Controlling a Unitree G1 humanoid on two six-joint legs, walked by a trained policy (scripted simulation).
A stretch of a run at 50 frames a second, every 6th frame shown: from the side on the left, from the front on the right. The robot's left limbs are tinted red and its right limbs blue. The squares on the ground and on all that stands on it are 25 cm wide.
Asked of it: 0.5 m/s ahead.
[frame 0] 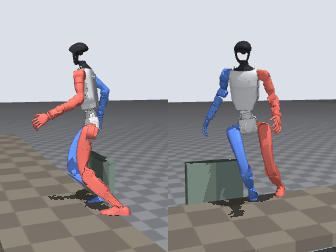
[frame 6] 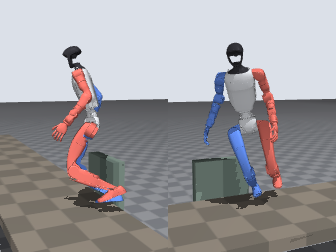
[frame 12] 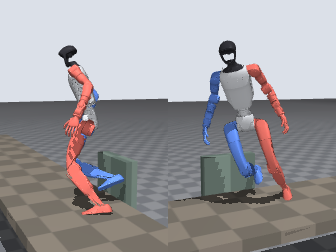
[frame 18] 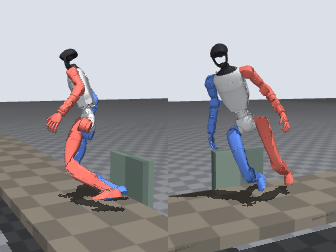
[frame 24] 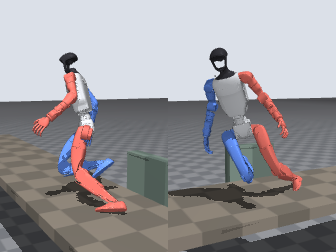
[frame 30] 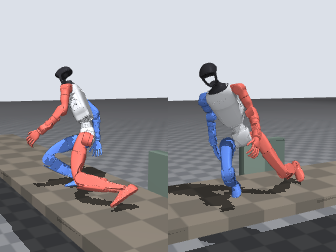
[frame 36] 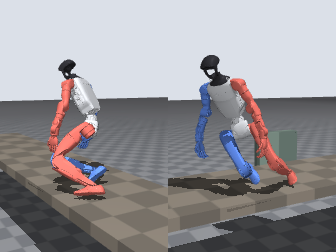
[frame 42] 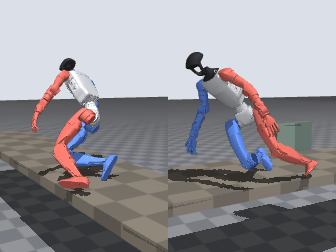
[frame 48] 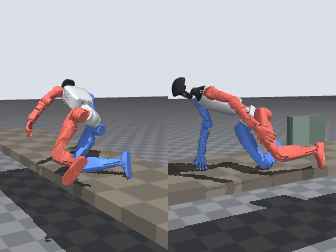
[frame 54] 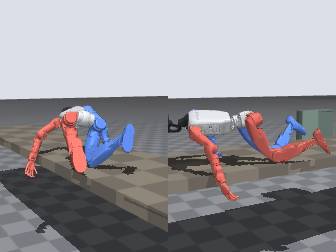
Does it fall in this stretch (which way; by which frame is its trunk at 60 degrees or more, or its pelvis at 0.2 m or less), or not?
yes: goes over to its right; its trunk at 60 degrees or more by frame 48
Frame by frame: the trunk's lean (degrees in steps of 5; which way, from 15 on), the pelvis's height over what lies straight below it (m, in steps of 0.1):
0: 10, 0.7
6: 20 forward and to its right, 0.7
12: 25 forward and to its right, 0.7
18: 25 forward and to its right, 0.6
24: 25 forward and to its right, 0.6
30: 35 forward and to its right, 0.5
36: 35 forward and to its right, 0.5
42: 50 forward and to its right, 0.5
48: 70 to its right, 0.4
54: 90 to its right, 0.3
